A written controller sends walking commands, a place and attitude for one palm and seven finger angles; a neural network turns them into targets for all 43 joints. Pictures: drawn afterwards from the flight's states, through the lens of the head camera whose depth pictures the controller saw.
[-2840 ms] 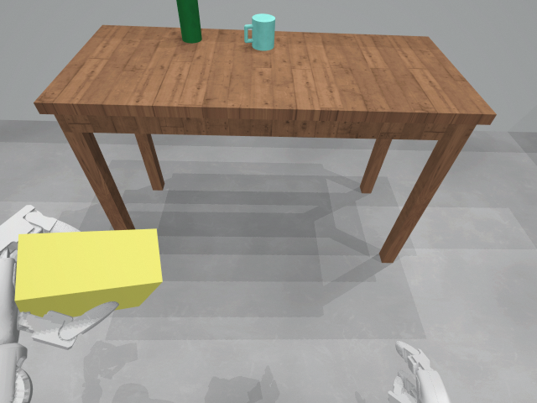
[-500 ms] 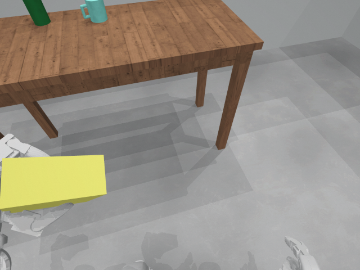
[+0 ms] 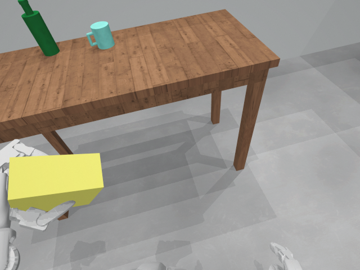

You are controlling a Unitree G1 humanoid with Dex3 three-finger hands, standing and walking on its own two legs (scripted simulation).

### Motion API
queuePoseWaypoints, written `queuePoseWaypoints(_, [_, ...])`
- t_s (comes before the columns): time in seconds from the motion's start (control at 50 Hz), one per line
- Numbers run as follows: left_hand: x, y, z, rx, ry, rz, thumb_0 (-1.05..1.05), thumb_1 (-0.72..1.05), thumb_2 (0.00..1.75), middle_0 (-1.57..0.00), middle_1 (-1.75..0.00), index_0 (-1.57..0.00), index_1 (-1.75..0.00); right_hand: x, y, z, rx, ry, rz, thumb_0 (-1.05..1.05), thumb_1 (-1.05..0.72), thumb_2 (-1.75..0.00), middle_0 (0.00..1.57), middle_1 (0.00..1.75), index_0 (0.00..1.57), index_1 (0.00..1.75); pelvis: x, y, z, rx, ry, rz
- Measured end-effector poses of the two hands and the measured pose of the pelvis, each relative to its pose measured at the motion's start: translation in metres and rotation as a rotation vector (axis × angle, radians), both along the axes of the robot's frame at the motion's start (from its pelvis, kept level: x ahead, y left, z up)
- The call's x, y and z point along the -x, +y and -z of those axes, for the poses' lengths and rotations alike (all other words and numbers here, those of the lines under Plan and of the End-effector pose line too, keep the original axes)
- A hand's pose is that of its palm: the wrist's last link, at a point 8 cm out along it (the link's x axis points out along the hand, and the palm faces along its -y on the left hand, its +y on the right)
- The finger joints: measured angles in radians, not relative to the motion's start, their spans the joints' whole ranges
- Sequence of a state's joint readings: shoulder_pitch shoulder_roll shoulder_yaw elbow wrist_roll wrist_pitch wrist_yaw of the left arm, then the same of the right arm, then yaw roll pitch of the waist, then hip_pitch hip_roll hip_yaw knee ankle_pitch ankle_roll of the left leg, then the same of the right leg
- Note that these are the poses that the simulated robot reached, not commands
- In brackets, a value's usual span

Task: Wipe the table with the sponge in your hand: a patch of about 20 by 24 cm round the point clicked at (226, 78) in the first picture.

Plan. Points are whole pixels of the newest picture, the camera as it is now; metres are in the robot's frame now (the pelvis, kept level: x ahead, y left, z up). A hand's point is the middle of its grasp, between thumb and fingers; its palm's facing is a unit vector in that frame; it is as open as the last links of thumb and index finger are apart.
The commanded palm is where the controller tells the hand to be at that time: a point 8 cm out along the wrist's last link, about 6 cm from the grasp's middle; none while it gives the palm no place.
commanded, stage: take the last steps up to it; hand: left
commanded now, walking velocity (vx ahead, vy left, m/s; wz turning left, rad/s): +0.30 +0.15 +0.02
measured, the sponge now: (69, 183) +0.23 +0.21 +0.15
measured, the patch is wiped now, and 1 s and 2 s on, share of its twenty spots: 0.00 0.00 0.00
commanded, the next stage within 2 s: come to a stop and stand still in 1.02 s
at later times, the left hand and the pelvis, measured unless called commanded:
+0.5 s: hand (46, 120) +0.36 +0.30 +0.18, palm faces +0.40 -0.82 -0.41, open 10.2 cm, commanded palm +0.29 +0.34 +0.19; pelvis +0.12 +0.06 +0.00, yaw -2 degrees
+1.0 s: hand (82, 100) +0.42 +0.25 +0.17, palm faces +0.33 -0.82 -0.47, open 10.2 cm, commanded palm +0.36 +0.32 +0.19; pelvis +0.20 +0.04 +0.02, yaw +0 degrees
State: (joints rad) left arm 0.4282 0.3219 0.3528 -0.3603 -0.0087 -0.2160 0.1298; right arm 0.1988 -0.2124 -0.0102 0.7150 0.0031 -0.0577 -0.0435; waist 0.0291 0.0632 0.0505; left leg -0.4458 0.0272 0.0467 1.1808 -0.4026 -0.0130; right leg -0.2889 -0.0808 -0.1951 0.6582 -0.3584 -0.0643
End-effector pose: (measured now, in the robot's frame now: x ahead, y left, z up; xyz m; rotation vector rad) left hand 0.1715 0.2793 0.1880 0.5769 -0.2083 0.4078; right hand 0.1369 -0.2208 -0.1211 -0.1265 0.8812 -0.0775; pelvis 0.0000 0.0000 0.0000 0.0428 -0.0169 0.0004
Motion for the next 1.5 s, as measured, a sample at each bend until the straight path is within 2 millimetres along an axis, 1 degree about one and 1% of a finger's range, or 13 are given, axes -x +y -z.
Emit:
queuePoseWaypoints(0.1, [-0.026, -0.008, 0.011, 0.042, 0.066, 0.034, -0.01, -0.50, 0.99, -0.72, -1.34, -0.74, -1.34, -0.025, -0.028, -0.023, 0.079, -0.007, 0.018, 0.01, -0.90, -0.90, 0.21, 0.30, 0.20, 0.30, -0.020, 0.000, -0.012, -0.012, 0.010, -0.011])
queuePoseWaypoints(0.24, [-0.064, -0.006, -0.022, -0.056, -0.029, 0.157, -0.01, -0.50, 0.99, -0.72, -1.34, -0.74, -1.34, -0.062, -0.036, -0.051, 0.161, -0.041, 0.039, 0.01, -0.90, -0.90, 0.20, 0.30, 0.20, 0.30, -0.052, 0.013, -0.016, -0.015, 0.028, -0.006])
queuePoseWaypoints(0.32, [-0.086, 0.018, -0.030, -0.085, -0.109, 0.154, -0.01, -0.50, 0.99, -0.72, -1.34, -0.74, -1.34, -0.086, -0.017, -0.054, 0.177, -0.069, 0.067, 0.01, -0.90, -0.90, 0.20, 0.30, 0.20, 0.30, -0.081, 0.033, -0.009, -0.001, 0.028, 0.016])
queuePoseWaypoints(0.46, [-0.135, 0.062, -0.004, 0.009, -0.147, 0.104, -0.01, -0.50, 0.99, -0.72, -1.34, -0.74, -1.34, -0.123, 0.042, -0.046, 0.094, -0.130, 0.093, 0.01, -0.90, -0.90, 0.20, 0.30, 0.20, 0.30, -0.114, 0.058, 0.002, 0.019, -0.001, 0.029])
queuePoseWaypoints(0.56, [-0.147, 0.054, -0.010, 0.039, -0.127, 0.144, -0.01, -0.50, 0.99, -0.72, -1.34, -0.74, -1.34, -0.138, 0.079, -0.046, 0.019, -0.135, 0.045, 0.01, -0.90, -0.90, 0.21, 0.30, 0.20, 0.30, -0.128, 0.064, -0.005, 0.030, 0.011, 0.034])
queuePoseWaypoints(0.66, [-0.149, 0.043, -0.033, -0.035, -0.132, 0.169, -0.01, -0.50, 0.99, -0.72, -1.34, -0.74, -1.34, -0.150, 0.090, -0.038, -0.012, -0.108, 0.009, 0.01, -0.90, -0.90, 0.21, 0.30, 0.20, 0.30, -0.145, 0.063, -0.010, 0.033, 0.021, 0.028])
queuePoseWaypoints(0.82, [-0.177, 0.045, -0.017, -0.055, -0.044, 0.012, -0.01, -0.50, 0.99, -0.72, -1.35, -0.74, -1.34, -0.179, 0.054, -0.010, -0.014, -0.074, 0.016, 0.01, -0.90, -0.90, 0.21, 0.30, 0.21, 0.30, -0.175, 0.044, 0.001, 0.027, 0.016, 0.014])
queuePoseWaypoints(0.92, [-0.198, 0.027, 0.005, 0.066, 0.010, 0.025, -0.01, -0.50, 0.99, -0.72, -1.35, -0.74, -1.34, -0.194, 0.018, -0.021, 0.054, -0.046, 0.024, 0.01, -0.90, -0.90, 0.21, 0.30, 0.20, 0.30, -0.187, 0.037, -0.007, -0.011, 0.005, 0.013])
queuePoseWaypoints(1.1, [-0.221, 0.019, -0.030, -0.074, -0.017, 0.172, -0.01, -0.50, 0.99, -0.72, -1.35, -0.74, -1.34, -0.214, -0.006, -0.051, 0.149, -0.061, 0.080, 0.01, -0.90, -0.90, 0.20, 0.30, 0.20, 0.30, -0.208, 0.044, -0.018, -0.034, 0.022, 0.011])
queuePoseWaypoints(1.2, [-0.230, 0.052, -0.032, -0.088, -0.057, 0.126, -0.01, -0.50, 0.99, -0.72, -1.35, -0.74, -1.34, -0.225, 0.016, -0.049, 0.153, -0.062, 0.090, 0.01, -0.91, -0.90, 0.20, 0.30, 0.20, 0.30, -0.225, 0.065, -0.013, -0.013, 0.016, 0.026])
queuePoseWaypoints(1.32, [-0.249, 0.087, 0.002, 0.031, -0.099, 0.080, -0.01, -0.50, 0.99, -0.72, -1.35, -0.74, -1.35, -0.241, 0.066, -0.043, 0.109, -0.091, 0.078, 0.01, -0.90, -0.90, 0.20, 0.30, 0.20, 0.30, -0.233, 0.081, 0.000, 0.004, -0.017, 0.039])
queuePoseWaypoints(1.4, [-0.249, 0.079, 0.009, 0.101, -0.090, 0.097, -0.01, -0.50, 0.99, -0.72, -1.35, -0.74, -1.35, -0.244, 0.098, -0.052, 0.053, -0.131, -0.007, 0.01, -0.90, -0.90, 0.20, 0.30, 0.20, 0.30, -0.223, 0.078, -0.004, 0.032, -0.026, 0.034])
queuePoseWaypoints(1.5, [-0.225, 0.049, -0.018, 0.063, -0.143, 0.190, -0.01, -0.50, 0.99, -0.72, -1.35, -0.74, -1.35, -0.239, 0.108, -0.059, -0.001, -0.185, -0.060, 0.01, -0.90, -0.90, 0.21, 0.30, 0.20, 0.30, -0.209, 0.069, -0.008, 0.057, -0.018, 0.043])
